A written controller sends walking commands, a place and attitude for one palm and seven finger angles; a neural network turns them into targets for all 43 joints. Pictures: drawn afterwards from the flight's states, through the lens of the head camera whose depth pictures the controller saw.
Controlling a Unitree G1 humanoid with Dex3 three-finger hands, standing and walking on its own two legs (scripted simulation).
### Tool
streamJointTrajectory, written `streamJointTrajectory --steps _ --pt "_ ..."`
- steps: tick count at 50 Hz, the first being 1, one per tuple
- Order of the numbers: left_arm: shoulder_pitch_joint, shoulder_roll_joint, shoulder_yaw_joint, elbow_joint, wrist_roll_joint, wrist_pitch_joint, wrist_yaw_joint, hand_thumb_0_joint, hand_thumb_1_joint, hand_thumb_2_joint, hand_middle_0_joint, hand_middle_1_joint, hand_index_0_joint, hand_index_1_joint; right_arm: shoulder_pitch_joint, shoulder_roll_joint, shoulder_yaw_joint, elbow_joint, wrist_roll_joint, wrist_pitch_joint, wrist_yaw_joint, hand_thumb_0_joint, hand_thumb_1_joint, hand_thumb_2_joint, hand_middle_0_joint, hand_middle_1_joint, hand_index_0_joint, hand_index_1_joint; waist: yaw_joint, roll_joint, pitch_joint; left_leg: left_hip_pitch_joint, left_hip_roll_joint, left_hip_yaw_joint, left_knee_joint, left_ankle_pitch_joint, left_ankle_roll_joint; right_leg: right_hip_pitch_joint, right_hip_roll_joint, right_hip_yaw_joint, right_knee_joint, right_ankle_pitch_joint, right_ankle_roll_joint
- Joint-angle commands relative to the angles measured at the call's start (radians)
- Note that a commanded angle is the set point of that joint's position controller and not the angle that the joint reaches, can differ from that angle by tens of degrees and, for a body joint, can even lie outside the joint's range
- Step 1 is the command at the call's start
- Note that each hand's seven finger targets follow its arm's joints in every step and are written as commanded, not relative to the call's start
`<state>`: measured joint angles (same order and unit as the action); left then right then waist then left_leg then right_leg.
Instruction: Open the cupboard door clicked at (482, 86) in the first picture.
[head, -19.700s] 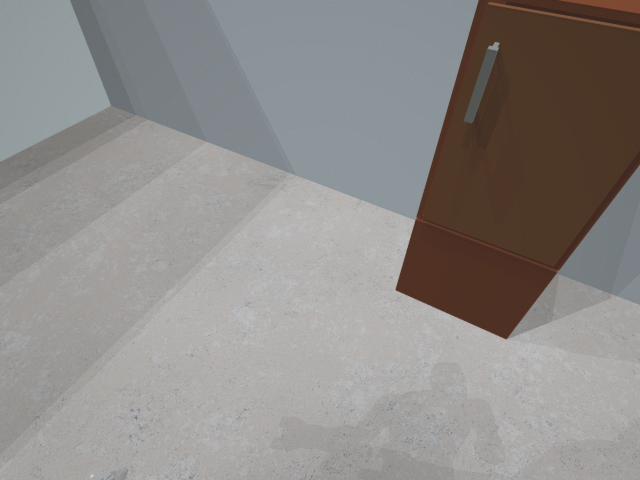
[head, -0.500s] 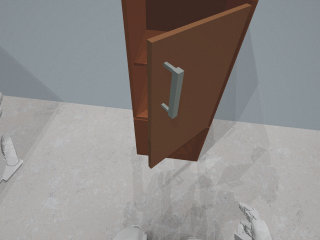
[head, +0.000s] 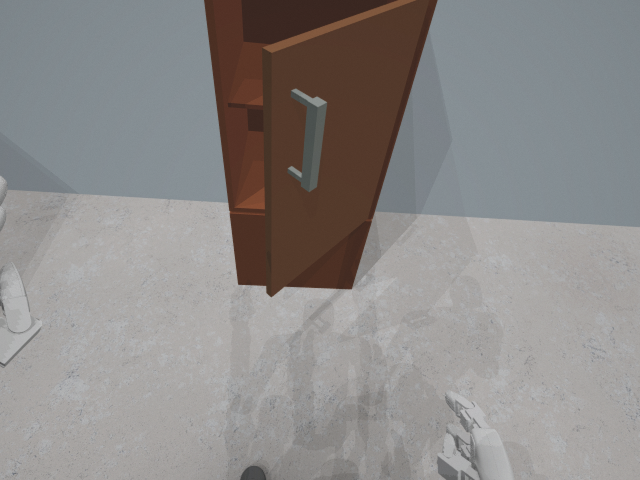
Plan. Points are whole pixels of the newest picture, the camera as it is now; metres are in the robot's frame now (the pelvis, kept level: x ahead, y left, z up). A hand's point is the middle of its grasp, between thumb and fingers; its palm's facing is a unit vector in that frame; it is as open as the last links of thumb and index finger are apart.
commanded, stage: stop stepping back and stand still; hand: left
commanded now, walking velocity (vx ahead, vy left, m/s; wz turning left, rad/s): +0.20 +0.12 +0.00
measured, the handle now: (303, 142) +0.58 +0.06 +0.10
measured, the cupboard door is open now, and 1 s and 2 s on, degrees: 47 47 47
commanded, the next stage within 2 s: let the arm hang, fingers relaxed in 0.76 s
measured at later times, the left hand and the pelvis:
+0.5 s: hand (76, 409) +0.15 +0.20 +0.17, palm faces +0.31 -0.80 -0.51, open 7.4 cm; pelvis -0.06 -0.03 -0.01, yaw -2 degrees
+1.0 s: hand out of the picture +0.12 +0.23 -0.02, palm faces +0.02 -0.88 -0.47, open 7.4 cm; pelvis -0.10 -0.01 -0.01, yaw -2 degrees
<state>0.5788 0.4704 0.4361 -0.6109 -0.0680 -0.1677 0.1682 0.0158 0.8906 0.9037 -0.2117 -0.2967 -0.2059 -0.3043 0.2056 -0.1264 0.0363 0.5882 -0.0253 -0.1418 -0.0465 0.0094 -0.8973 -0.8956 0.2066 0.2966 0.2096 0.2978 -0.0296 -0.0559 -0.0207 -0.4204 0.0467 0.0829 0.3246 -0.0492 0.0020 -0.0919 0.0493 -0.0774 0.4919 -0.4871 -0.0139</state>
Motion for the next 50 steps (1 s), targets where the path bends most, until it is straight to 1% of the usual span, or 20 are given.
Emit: streamJointTrajectory --steps 1,3,5,7,11,14,16,18,21,22,24,25,30,35,38,42,43,44,47,50 --pt "0.053 0.213 0.180 -0.215 -0.011 -0.074 0.012 0.000 0.900 0.900 -0.200 -0.300 -0.200 -0.300 -0.073 -0.158 -0.052 -0.116 0.003 0.009 -0.010 0.000 -0.900 -0.900 0.200 0.300 0.200 0.300 0.029 -0.015 -0.138 0.180 -0.018 -0.044 0.349 -0.205 -0.016 -0.151 -0.270 0.250 -0.311 0.319 -0.116" --pt "-0.025 0.270 0.233 -0.185 -0.007 -0.094 0.021 0.000 0.900 0.900 -0.200 -0.300 -0.200 -0.300 -0.081 -0.181 -0.046 -0.113 0.006 -0.010 -0.005 0.000 -0.900 -0.900 0.200 0.300 0.200 0.300 0.033 -0.054 -0.116 -0.071 -0.001 -0.069 0.543 -0.261 -0.021 -0.080 -0.393 0.347 -0.254 0.599 -0.179" --pt "-0.060 0.159 0.140 -0.095 -0.006 -0.076 0.007 0.000 0.900 0.900 -0.200 -0.300 -0.200 -0.300 -0.063 -0.205 -0.077 -0.101 0.045 -0.013 -0.006 0.000 -0.900 -0.900 0.200 0.300 0.200 0.300 0.020 -0.163 -0.129 -0.157 -0.023 -0.060 0.539 -0.220 -0.015 0.093 -0.275 0.227 -0.129 0.888 -0.057" --pt "-0.070 0.147 0.132 -0.009 0.008 -0.078 0.008 0.000 0.900 0.900 -0.200 -0.300 -0.200 -0.300 -0.083 -0.194 -0.063 -0.091 0.042 -0.013 -0.025 0.000 -0.900 -0.900 0.200 0.300 0.200 0.300 0.027 -0.072 -0.031 -0.102 -0.027 -0.007 0.427 -0.204 0.006 0.048 -0.281 0.196 -0.097 0.970 -0.078" --pt "-0.216 0.107 0.045 0.082 0.021 -0.081 -0.006 0.000 0.900 0.900 -0.200 -0.300 -0.200 -0.300 -0.052 -0.212 -0.067 -0.053 0.034 -0.024 -0.044 0.000 -0.900 -0.900 0.200 0.300 0.200 0.300 -0.002 0.027 0.026 0.227 -0.057 0.001 0.212 -0.100 0.053 -0.191 -0.214 0.119 0.028 0.720 -0.014" --pt "-0.262 0.115 0.048 0.033 0.020 -0.104 -0.004 0.000 0.900 0.900 -0.200 -0.300 -0.200 -0.300 -0.028 -0.247 -0.077 -0.074 0.039 -0.034 -0.039 0.000 -0.900 -0.900 0.200 0.300 0.200 0.300 0.000 0.219 -0.006 0.336 0.203 -0.408 0.081 0.000 0.212 -0.365 -0.054 0.088 0.313 0.213 0.084" --pt "-0.205 0.150 0.073 -0.032 0.029 -0.112 -0.005 0.000 0.900 0.900 -0.200 -0.300 -0.200 -0.300 -0.043 -0.213 -0.071 -0.068 0.008 -0.054 -0.033 0.000 -0.900 -0.900 0.200 0.300 0.200 0.300 0.018 0.225 -0.013 0.239 0.266 -0.540 -0.047 -0.077 0.240 -0.338 -0.055 0.128 0.409 -0.070 0.033" --pt "-0.155 0.168 0.117 -0.104 0.029 -0.104 -0.001 0.000 0.900 0.900 -0.200 -0.300 -0.200 -0.300 -0.077 -0.209 -0.074 -0.083 0.013 -0.063 -0.024 0.000 -0.900 -0.900 0.200 0.300 0.200 0.300 0.033 0.188 0.019 0.005 0.206 -0.373 -0.143 -0.388 0.168 -0.120 -0.057 0.086 0.303 -0.040 0.012" --pt "0.005 0.177 0.167 -0.146 0.026 -0.102 0.007 0.000 0.900 0.900 -0.200 -0.300 -0.200 -0.300 -0.095 -0.200 -0.069 -0.126 0.022 -0.054 -0.020 0.000 -0.900 -0.900 0.200 0.300 0.200 0.300 0.050 0.271 -0.014 -0.156 0.088 -0.157 -0.092 -0.541 0.066 0.102 -0.044 0.005 0.050 0.096 -0.007" --pt "0.028 0.179 0.175 -0.132 0.030 -0.107 0.006 0.000 0.900 0.900 -0.200 -0.300 -0.200 -0.300 -0.094 -0.190 -0.069 -0.137 0.021 -0.044 -0.019 0.000 -0.900 -0.900 0.200 0.300 0.200 0.300 0.043 0.216 0.006 -0.181 0.031 -0.098 0.026 -0.514 0.034 0.084 -0.082 0.077 -0.043 0.084 -0.029" --pt "0.015 0.171 0.173 -0.098 0.024 -0.107 0.003 0.000 0.900 0.900 -0.200 -0.300 -0.200 -0.300 -0.078 -0.183 -0.084 -0.120 0.024 -0.021 -0.011 0.000 -0.900 -0.900 0.200 0.300 0.200 0.300 0.039 -0.094 0.035 -0.073 -0.075 -0.071 0.545 -0.377 -0.020 -0.249 -0.359 0.565 -0.387 -0.223 -0.148" --pt "-0.016 0.153 0.168 -0.088 0.018 -0.109 0.006 0.000 0.900 0.900 -0.200 -0.300 -0.200 -0.300 -0.070 -0.198 -0.092 -0.103 0.024 -0.015 -0.013 0.000 -0.900 -0.900 0.200 0.300 0.200 0.300 0.031 -0.091 0.075 -0.084 -0.073 -0.112 0.711 -0.346 -0.027 -0.335 -0.385 0.605 -0.420 -0.170 -0.139" --pt "-0.141 0.062 0.060 0.165 0.036 -0.121 0.001 0.000 0.900 0.900 -0.200 -0.300 -0.200 -0.300 -0.054 -0.167 -0.061 -0.053 0.032 -0.036 -0.044 0.000 -0.900 -0.900 0.200 0.300 0.200 0.300 0.005 -0.030 0.008 -0.024 -0.022 -0.066 0.461 -0.247 -0.012 -0.077 -0.236 0.217 -0.185 0.542 -0.067" --pt "-0.190 0.058 0.015 0.100 0.044 -0.100 0.004 0.000 0.900 0.900 -0.200 -0.300 -0.200 -0.300 -0.074 -0.197 -0.076 -0.061 0.031 -0.060 -0.051 0.000 -0.900 -0.900 0.200 0.300 0.200 0.300 0.044 -0.105 -0.073 0.146 -0.043 -0.037 0.154 -0.165 0.038 0.057 -0.208 0.198 -0.119 0.827 0.031" --pt "-0.170 0.105 0.050 -0.096 0.044 -0.107 0.011 0.000 0.900 0.900 -0.200 -0.300 -0.200 -0.300 -0.082 -0.220 -0.087 -0.101 0.029 -0.051 -0.036 0.000 -0.900 -0.900 0.200 0.300 0.200 0.300 0.052 0.029 -0.151 0.326 0.044 -0.086 0.102 0.221 0.060 0.020 -0.144 0.156 -0.051 0.804 0.079" --pt "-0.041 0.164 0.134 -0.192 0.043 -0.106 0.017 0.000 0.900 0.900 -0.200 -0.300 -0.200 -0.300 -0.083 -0.189 -0.074 -0.134 0.027 -0.030 -0.026 0.000 -0.900 -0.900 0.200 0.300 0.200 0.300 0.042 0.211 -0.162 0.285 0.034 -0.077 0.147 0.306 0.028 0.041 -0.121 0.142 -0.045 0.781 0.018" --pt "-0.134 -0.045 -0.332 0.731 0.118 0.059 -0.124 0.000 0.900 0.900 -0.200 -0.300 -0.200 -0.300 -0.130 -0.374 -0.129 0.119 0.029 -0.042 0.055 0.000 -0.900 -0.900 0.200 0.300 0.200 0.300 -0.014 0.160 -0.034 0.179 0.042 -0.091 0.265 0.388 0.034 -0.099 -0.180 0.077 0.073 0.875 -0.016" --pt "-0.122 -0.044 -0.308 0.774 0.103 0.126 -0.155 0.000 0.900 0.900 -0.200 -0.300 -0.200 -0.300 -0.040 -0.347 -0.134 0.117 0.033 0.018 0.054 0.000 -0.900 -0.900 0.200 0.300 0.200 0.300 0.008 0.178 -0.108 0.226 0.060 -0.101 0.237 0.351 0.028 -0.110 -0.164 0.133 0.059 0.778 -0.036" --pt "-0.213 -0.050 -0.326 0.848 0.100 0.143 -0.171 0.000 0.900 0.900 -0.200 -0.300 -0.200 -0.300 -0.058 -0.351 -0.114 0.100 0.021 0.060 0.052 0.000 -0.900 -0.900 0.200 0.300 0.200 0.300 0.025 0.141 -0.061 0.052 0.141 -0.234 0.131 0.129 0.101 -0.132 -0.095 0.073 0.125 0.321 -0.021" --pt "-0.293 -0.011 -0.343 1.014 0.106 0.138 -0.175 0.000 0.900 0.900 -0.200 -0.300 -0.200 -0.300 -0.107 -0.342 -0.093 0.106 0.006 0.080 0.049 0.000 -0.900 -0.900 0.200 0.300 0.200 0.300 0.047 -0.084 -0.042 0.019 0.092 -0.228 0.124 0.014 0.077 -0.070 -0.126 0.126 0.014 0.346 -0.030"
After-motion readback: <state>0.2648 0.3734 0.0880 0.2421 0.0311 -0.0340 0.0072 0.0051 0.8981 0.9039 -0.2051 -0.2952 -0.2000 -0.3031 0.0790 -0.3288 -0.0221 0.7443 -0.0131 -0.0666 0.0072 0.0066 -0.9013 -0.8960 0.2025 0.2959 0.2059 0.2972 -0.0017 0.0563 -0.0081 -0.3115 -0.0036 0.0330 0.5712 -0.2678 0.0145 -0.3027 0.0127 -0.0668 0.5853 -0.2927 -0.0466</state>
